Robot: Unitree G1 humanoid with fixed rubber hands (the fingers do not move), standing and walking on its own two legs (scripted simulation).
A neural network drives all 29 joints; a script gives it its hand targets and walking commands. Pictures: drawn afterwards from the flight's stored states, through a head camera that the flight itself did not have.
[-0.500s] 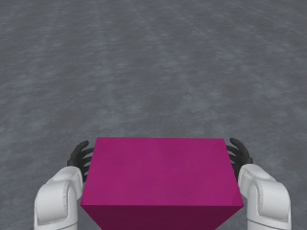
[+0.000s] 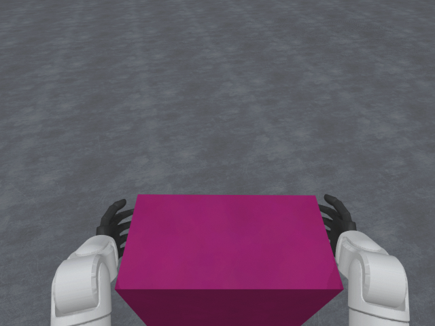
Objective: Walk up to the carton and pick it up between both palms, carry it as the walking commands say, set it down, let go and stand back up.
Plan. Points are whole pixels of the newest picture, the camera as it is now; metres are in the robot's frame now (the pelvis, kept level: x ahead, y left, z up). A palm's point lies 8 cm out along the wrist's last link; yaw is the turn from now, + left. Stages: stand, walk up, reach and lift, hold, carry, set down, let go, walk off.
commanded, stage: carry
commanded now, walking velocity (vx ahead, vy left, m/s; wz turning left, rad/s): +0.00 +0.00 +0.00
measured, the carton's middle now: (225, 269) +0.24 +0.00 +0.00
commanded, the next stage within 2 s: none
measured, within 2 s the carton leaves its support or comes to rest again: neither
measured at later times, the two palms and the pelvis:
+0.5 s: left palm (119, 237) +0.26 +0.18 +0.07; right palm (341, 231) +0.27 -0.21 +0.07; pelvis +0.01 -0.01 +0.00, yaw -1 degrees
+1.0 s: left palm (118, 234) +0.27 +0.19 +0.06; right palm (335, 230) +0.27 -0.20 +0.07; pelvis +0.02 +0.00 +0.00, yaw -1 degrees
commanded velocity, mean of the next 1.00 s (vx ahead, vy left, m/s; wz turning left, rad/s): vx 0.00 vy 0.00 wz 0.00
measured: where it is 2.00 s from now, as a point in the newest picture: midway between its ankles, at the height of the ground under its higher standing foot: outside the picture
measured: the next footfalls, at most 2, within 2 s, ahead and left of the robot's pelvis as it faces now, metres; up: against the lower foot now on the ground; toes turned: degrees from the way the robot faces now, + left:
none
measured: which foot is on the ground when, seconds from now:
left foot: down 0.00-1.00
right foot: down 0.00-1.00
